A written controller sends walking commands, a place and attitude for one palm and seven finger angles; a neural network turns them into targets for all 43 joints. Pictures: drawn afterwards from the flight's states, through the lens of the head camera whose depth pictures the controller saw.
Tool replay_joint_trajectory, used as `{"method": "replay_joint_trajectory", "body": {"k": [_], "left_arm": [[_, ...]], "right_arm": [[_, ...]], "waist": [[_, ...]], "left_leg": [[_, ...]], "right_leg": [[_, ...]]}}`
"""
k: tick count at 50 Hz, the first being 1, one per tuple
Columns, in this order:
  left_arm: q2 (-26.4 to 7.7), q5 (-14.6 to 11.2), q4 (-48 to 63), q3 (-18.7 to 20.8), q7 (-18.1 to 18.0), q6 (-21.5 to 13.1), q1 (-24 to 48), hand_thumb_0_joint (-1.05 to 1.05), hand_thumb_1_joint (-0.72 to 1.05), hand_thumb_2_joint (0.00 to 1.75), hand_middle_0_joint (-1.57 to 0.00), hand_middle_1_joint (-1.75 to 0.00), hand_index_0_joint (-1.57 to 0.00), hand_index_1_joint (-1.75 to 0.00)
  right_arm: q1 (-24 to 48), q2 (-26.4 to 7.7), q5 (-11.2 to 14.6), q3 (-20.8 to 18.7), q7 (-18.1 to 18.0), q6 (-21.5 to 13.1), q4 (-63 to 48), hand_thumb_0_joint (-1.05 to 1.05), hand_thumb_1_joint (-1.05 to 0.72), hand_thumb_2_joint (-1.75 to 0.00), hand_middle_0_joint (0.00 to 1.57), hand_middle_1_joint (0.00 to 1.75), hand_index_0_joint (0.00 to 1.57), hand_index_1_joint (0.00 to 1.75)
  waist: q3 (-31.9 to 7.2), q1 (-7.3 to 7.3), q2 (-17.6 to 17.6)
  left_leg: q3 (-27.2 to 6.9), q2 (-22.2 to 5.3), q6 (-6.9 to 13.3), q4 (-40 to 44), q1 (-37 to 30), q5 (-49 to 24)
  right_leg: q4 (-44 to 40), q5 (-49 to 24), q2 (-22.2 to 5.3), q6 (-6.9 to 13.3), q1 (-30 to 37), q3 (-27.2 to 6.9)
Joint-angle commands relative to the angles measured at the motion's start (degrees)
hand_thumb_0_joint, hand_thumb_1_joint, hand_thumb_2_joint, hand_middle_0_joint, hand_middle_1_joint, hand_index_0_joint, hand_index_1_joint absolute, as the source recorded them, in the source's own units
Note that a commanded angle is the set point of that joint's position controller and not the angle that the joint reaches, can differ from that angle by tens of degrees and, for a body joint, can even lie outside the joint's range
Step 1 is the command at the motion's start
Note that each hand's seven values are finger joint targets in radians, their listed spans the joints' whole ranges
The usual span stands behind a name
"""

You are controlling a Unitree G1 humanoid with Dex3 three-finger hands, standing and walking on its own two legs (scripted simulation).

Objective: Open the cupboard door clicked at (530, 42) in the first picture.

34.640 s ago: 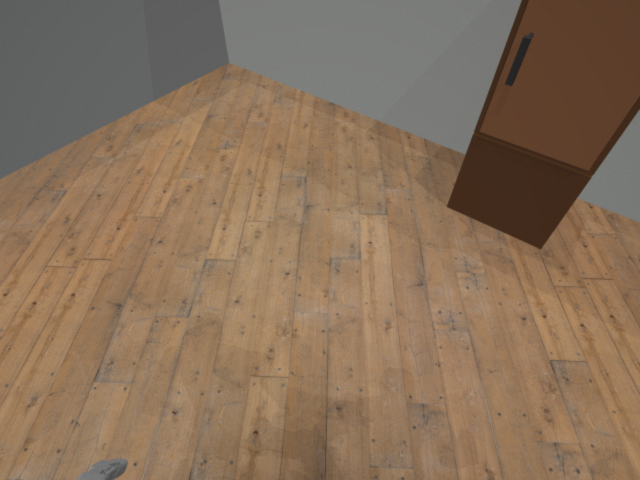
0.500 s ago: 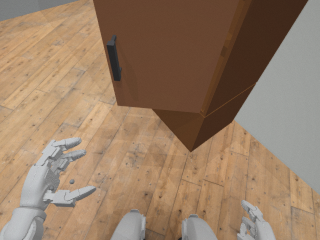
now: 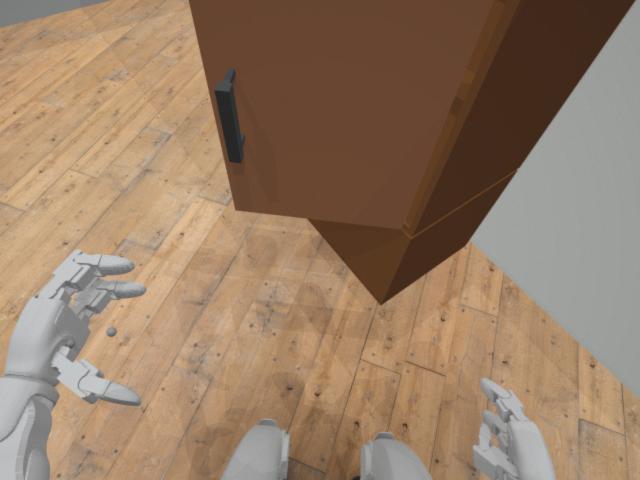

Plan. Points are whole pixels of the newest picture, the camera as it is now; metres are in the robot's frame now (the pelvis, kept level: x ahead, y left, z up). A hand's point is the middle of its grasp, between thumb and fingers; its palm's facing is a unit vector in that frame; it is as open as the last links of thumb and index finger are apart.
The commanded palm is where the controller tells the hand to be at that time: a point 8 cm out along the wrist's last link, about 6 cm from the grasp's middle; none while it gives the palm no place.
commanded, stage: raise the hand with hooked fingers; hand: left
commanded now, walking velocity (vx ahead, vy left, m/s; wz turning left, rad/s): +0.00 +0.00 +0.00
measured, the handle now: (233, 117) +0.63 +0.19 +0.04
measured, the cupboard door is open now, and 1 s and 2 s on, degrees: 48 48 48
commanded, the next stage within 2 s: move the hooked fingers beside the handle in 0.70 s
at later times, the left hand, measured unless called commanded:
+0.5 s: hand (113, 306) +0.29 +0.26 +0.04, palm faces -0.04 -1.00 -0.05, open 14.0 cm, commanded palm +0.27 +0.31 +0.05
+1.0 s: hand (117, 292) +0.31 +0.26 +0.05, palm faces -0.04 -1.00 -0.04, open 14.0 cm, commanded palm +0.30 +0.31 +0.05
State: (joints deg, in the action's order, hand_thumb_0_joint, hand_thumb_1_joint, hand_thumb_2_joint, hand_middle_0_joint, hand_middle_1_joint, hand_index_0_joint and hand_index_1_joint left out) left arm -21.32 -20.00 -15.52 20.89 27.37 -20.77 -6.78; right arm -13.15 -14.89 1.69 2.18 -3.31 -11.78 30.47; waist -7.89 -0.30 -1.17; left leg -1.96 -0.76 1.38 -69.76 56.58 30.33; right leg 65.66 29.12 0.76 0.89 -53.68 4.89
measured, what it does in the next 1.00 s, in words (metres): stands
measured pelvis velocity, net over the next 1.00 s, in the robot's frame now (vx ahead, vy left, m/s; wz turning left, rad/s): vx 0.00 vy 0.00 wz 0.00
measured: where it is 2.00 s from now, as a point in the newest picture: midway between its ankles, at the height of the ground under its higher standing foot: outside the picture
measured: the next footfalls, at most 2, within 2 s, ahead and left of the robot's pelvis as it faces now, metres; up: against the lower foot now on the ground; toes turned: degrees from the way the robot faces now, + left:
none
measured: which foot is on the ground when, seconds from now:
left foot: down 0.00-1.00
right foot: down 0.00-1.00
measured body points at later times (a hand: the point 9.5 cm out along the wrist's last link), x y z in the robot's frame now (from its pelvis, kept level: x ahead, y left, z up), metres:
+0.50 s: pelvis +0.00 +0.00 +0.00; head +0.09 +0.01 +0.44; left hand +0.29 +0.31 +0.05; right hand +0.15 -0.26 -0.08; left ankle +0.03 +0.10 -0.64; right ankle +0.03 -0.12 -0.64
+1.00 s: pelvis +0.00 +0.00 +0.00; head +0.09 +0.02 +0.44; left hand +0.30 +0.31 +0.05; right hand +0.16 -0.26 -0.08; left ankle +0.03 +0.10 -0.64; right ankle +0.03 -0.12 -0.64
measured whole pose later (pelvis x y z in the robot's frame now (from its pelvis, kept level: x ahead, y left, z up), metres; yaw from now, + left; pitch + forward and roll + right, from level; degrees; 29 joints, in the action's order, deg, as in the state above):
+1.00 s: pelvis +0.00 +0.00 +0.00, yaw +0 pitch +18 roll -3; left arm -23.7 -19.8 -27.4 23.6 31.3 -20.9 6.5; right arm -14.1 -16.3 2.1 2.2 -4.0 -10.1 31.4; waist -7.8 -0.7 -0.9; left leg -1.7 -0.9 1.1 -70.2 58.0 30.2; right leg 66.5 29.1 0.9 1.1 -55.5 4.5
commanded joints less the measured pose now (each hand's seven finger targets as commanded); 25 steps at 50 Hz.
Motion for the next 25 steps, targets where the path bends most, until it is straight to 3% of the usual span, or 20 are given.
{"method": "replay_joint_trajectory", "body": {"k": [1, 4, 10, 13, 14, 18, 19, 23, 25], "left_arm": [[-13.17, -2.30, 8.99, 7.16, 2.00, -3.27, 9.15, 0.00, -0.50, 0.30, -0.30, -1.20, -0.30, -1.20], [-15.30, -3.05, 7.45, 9.19, 3.17, -3.16, 10.55, 0.00, -0.50, 0.30, -0.30, -1.20, -0.30, -1.20], [-17.04, -3.54, 2.56, 10.61, 4.93, -2.42, 14.17, 0.00, -0.50, 0.30, -0.30, -1.20, -0.30, -1.20], [-15.28, -4.18, 2.59, 9.20, 5.77, -2.32, 12.49, 0.00, -0.50, 0.30, -0.30, -1.20, -0.30, -1.20], [-16.03, -3.94, 3.69, 9.61, 5.69, -2.42, 12.64, 0.00, -0.50, 0.30, -0.30, -1.20, -0.30, -1.20], [-16.56, -3.91, 3.26, 10.38, 4.63, -2.78, 12.37, 0.00, -0.50, 0.30, -0.30, -1.20, -0.30, -1.20], [-16.75, -3.62, 3.53, 10.48, 4.44, -2.95, 12.84, 0.00, -0.50, 0.30, -0.30, -1.20, -0.30, -1.20], [-17.30, -3.47, 5.46, 10.73, 3.50, -4.24, 13.68, 0.00, -0.50, 0.30, -0.30, -1.20, -0.30, -1.20], [-16.52, -3.19, 4.96, 10.09, 3.63, -4.24, 12.80, 0.00, -0.50, 0.30, -0.30, -1.20, -0.30, -1.20]], "right_arm": [[-1.06, -9.63, 0.23, -4.42, -1.13, -3.14, -6.82, 0.00, -0.90, -0.90, 0.20, 0.30, 0.20, 0.30], [-1.33, -9.67, 0.13, -4.33, -1.08, -3.07, -6.61, 0.00, -0.90, -0.90, 0.20, 0.30, 0.20, 0.30], [-2.00, -10.12, 0.40, -4.42, -1.07, -2.35, -6.31, 0.00, -0.90, -0.90, 0.20, 0.30, 0.20, 0.30], [-2.00, -10.01, 0.49, -4.49, -0.77, -2.39, -7.20, 0.00, -0.90, -0.90, 0.20, 0.30, 0.20, 0.30], [-2.09, -10.07, 0.47, -4.57, -0.62, -2.25, -7.15, 0.00, -0.90, -0.90, 0.20, 0.30, 0.20, 0.30], [-2.41, -10.13, 0.41, -4.69, -0.46, -1.84, -7.37, 0.00, -0.90, -0.90, 0.20, 0.30, 0.20, 0.30], [-2.25, -10.09, 0.44, -4.62, -0.44, -1.68, -7.31, 0.00, -0.90, -0.90, 0.20, 0.30, 0.20, 0.30], [-2.42, -10.07, 0.38, -4.71, -0.55, -1.63, -7.61, 0.00, -0.90, -0.90, 0.20, 0.30, 0.20, 0.30], [-2.21, -9.81, 0.51, -4.57, -0.45, -1.43, -7.55, 0.00, -0.90, -0.90, 0.20, 0.30, 0.20, 0.30]], "waist": [[-17.39, -0.27, -3.85], [-18.75, 0.11, -3.54], [-17.92, -0.27, -2.87], [-18.43, 0.26, -4.08], [-19.52, 0.32, -3.72], [-17.03, -0.06, -2.56], [-17.31, 0.03, -4.13], [-18.37, -0.06, -4.22], [-17.93, 0.07, -5.98]], "left_leg": [[-1.45, 0.55, -0.36, 10.87, -13.35, -16.58], [-0.86, 0.56, -0.15, 9.94, -12.56, -18.86], [-0.41, 0.46, 0.09, 9.82, -10.97, -17.25], [-0.14, 0.63, 0.23, 9.89, -11.50, -18.16], [-0.25, 0.51, 0.20, 10.06, -12.11, -18.93], [-0.21, 0.47, 0.26, 10.12, -10.72, -17.10], [-0.09, 0.51, 0.14, 10.42, -11.00, -16.50], [-0.42, 0.41, 0.14, 10.81, -12.40, -16.89], [-0.38, 0.46, -0.09, 11.44, -13.22, -16.88]], "right_leg": [[-8.22, -10.88, 1.28, 1.00, 8.05, -1.96], [-7.95, -13.62, 1.24, 1.05, 10.16, -2.64], [-8.46, -12.21, 1.18, 0.84, 9.76, -3.18], [-8.63, -12.99, 1.21, 1.11, 10.49, -3.52], [-8.48, -13.78, 1.15, 0.96, 10.83, -3.36], [-8.81, -11.81, 1.39, 0.94, 9.62, -3.41], [-8.85, -11.23, 1.21, 0.86, 9.34, -3.54], [-8.43, -11.13, 1.43, 1.04, 9.23, -3.08], [-8.74, -11.23, 1.23, 0.97, 9.25, -2.99]]}}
